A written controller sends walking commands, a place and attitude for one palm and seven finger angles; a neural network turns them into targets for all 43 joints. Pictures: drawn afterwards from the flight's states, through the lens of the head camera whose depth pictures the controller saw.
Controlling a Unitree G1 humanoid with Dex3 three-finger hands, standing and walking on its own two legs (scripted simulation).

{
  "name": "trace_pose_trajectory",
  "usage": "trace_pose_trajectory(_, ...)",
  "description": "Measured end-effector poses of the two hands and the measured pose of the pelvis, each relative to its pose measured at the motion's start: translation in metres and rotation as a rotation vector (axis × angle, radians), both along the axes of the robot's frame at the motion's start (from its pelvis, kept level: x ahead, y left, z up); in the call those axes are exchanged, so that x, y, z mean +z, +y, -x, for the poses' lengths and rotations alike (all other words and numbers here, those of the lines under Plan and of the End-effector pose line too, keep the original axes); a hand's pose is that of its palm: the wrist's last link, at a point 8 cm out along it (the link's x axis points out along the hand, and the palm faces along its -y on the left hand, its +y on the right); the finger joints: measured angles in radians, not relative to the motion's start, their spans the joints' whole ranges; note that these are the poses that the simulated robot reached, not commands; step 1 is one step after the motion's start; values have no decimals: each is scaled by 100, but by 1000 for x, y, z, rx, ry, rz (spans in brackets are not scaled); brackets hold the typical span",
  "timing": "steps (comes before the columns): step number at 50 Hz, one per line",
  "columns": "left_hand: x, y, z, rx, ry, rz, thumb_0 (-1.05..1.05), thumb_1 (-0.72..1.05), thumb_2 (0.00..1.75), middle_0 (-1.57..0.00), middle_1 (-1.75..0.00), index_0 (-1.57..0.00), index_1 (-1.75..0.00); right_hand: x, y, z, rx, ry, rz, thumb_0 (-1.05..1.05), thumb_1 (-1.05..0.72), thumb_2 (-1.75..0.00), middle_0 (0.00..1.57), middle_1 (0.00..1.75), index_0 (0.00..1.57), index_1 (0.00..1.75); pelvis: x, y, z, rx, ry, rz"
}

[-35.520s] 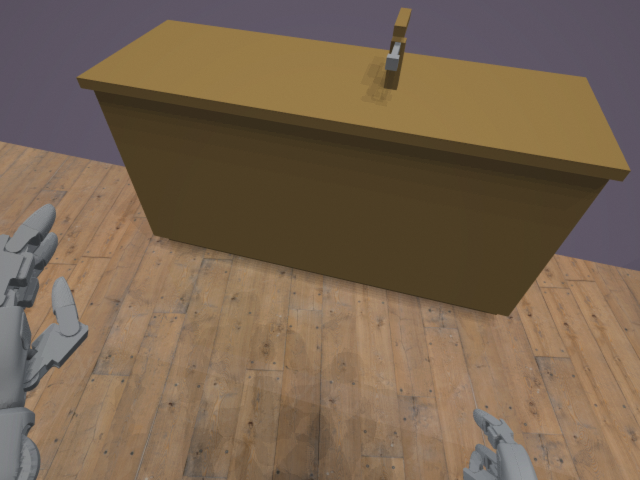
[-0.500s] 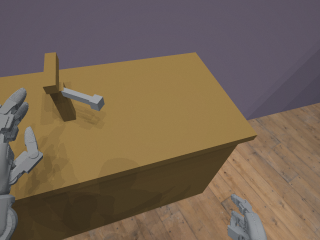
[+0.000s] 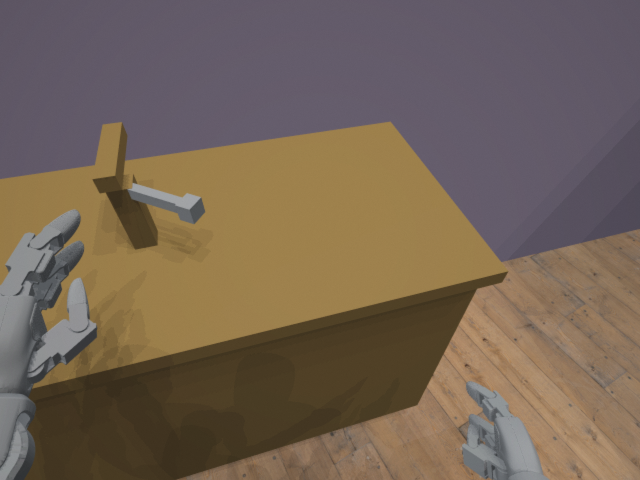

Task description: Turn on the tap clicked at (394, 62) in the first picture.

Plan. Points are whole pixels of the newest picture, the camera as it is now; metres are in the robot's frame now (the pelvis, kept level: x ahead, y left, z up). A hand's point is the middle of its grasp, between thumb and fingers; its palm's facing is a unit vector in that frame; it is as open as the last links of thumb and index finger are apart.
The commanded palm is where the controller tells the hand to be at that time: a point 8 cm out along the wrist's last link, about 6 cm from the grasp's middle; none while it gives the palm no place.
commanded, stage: turn the palm inward beside the body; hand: left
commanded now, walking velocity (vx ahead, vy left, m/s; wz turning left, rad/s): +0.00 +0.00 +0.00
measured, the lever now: (190, 208) +0.43 +0.24 +0.11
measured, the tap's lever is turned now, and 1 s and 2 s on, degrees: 52 52 52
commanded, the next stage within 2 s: reach beside the lever's end, fingers flat in 1.88 s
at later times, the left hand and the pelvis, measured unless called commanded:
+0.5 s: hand (94, 323) +0.21 +0.24 +0.16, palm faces +0.50 -0.81 -0.30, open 7.4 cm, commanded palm +0.15 +0.28 +0.17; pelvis +0.01 -0.04 -0.01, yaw +3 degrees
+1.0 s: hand (89, 333) +0.20 +0.24 +0.15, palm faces +0.49 -0.85 -0.19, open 7.4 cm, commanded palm +0.15 +0.28 +0.16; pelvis +0.03 -0.01 +0.00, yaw +3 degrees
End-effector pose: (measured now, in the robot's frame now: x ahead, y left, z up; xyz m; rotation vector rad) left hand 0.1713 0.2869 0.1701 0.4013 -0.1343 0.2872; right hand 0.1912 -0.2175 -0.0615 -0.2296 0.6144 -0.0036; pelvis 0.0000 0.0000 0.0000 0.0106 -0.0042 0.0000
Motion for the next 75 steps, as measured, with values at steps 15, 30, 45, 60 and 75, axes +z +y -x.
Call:
trace_pose_trajectory(15, 5, -14, 5, 168, -37, 22, 1, 89, 90, -20, -31, -20, -31, -27, -31, -3, -14, 0, -25, 2, -90, -90, 21, 30, 20, 30, -13, -44, 15, 55, -16, 5)
trace_pose_trajectory(30, -6, -6, 6, 234, -17, 84, 1, 89, 90, -21, -31, -20, -31, -35, -43, -14, -68, 51, 20, 2, -90, -90, 20, 30, 20, 30, -11, -32, -21, 56, 45, 9)
trace_pose_trajectory(45, -9, -5, 3, 195, -27, 164, 1, 89, 90, -21, -31, -20, -31, -9, 10, -47, 7, -80, -30, 2, -90, -90, 21, 30, 20, 30, -6, -9, -35, 55, 41, 15)
trace_pose_trajectory(60, -14, -16, 31, 239, 2, 228, 1, 90, 90, -21, -31, -20, -31, -5, 23, -32, 41, -84, -39, 2, -90, -90, 21, 30, 20, 30, -3, -9, -14, 62, -7, 14)
trace_pose_trajectory(75, -17, -36, 40, 276, 22, 277, 1, 90, 90, -20, -31, -20, -31, -11, -3, -22, 15, -75, -31, 2, -90, -90, 21, 30, 20, 30, -4, -25, -9, 70, -22, 15)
